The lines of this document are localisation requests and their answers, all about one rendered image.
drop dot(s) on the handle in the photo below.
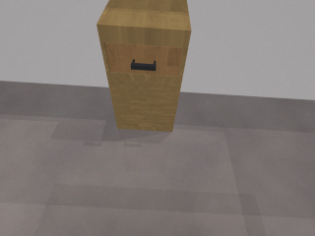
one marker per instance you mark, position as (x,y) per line
(143,66)

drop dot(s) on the cabinet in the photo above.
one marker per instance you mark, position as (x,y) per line
(145,102)

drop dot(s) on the drawer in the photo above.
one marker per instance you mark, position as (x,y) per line
(121,55)

